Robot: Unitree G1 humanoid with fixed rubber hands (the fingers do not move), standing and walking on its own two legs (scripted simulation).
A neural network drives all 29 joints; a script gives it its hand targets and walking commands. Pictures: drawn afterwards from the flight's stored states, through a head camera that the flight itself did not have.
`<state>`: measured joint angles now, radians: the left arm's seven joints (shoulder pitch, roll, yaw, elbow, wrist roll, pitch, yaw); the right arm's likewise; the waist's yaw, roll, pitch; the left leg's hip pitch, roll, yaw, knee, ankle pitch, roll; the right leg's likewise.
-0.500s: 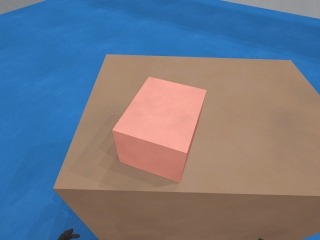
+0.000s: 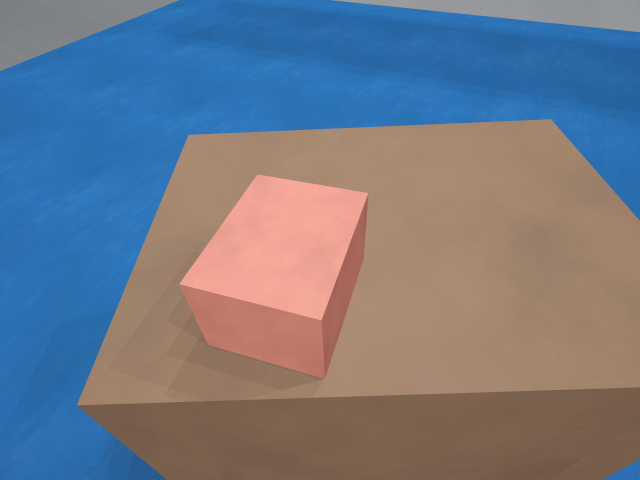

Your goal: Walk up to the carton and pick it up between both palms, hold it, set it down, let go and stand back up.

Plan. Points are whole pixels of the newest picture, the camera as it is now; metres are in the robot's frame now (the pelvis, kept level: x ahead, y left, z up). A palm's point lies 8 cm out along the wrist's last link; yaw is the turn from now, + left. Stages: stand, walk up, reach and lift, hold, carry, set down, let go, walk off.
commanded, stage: walk up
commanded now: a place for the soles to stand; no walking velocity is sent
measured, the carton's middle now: (288, 268) +0.46 +0.07 +0.00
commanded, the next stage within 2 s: reach and lift in 1.52 s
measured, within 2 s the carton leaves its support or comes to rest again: neither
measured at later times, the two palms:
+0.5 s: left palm out of the picture +0.10 +0.27 -0.09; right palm out of the picture +0.12 -0.24 -0.09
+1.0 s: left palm out of the picture +0.09 +0.28 -0.09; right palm out of the picture +0.14 -0.23 -0.09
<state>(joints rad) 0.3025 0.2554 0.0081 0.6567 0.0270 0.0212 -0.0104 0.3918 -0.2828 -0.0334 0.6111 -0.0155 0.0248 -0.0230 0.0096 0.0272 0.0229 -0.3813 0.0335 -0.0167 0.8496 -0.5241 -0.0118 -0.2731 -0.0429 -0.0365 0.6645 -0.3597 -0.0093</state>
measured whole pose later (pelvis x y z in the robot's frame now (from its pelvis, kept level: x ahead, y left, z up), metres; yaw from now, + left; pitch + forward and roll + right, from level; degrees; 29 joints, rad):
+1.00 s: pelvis +0.02 +0.02 +0.00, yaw +4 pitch -1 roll +0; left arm 0.34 0.28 0.00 0.64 0.02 0.00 -0.01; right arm 0.30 -0.27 -0.01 0.64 -0.01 0.00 0.02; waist 0.00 0.00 0.02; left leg -0.29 -0.01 -0.02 0.60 -0.30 0.01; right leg -0.20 -0.07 -0.11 0.57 -0.36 0.02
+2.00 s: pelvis +0.01 +0.00 +0.02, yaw +0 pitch -8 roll +0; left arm 0.16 0.32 0.11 0.54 0.00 0.22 -0.07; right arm 0.19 -0.16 0.03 0.70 0.00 -0.21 -0.09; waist 0.06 -0.07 0.08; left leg -0.06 0.04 0.04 0.40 -0.21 -0.03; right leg -0.02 -0.01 -0.05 0.42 -0.27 -0.01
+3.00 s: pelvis +0.03 +0.04 +0.02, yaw -2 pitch -8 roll -2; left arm 0.25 0.45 0.05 0.15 -0.23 -0.03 -0.24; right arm 0.42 0.07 0.14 0.12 0.10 -0.20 -0.35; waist 0.10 -0.02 0.15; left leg -0.05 0.04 0.09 0.47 -0.29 0.02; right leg 0.04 -0.02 0.00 0.34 -0.25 0.04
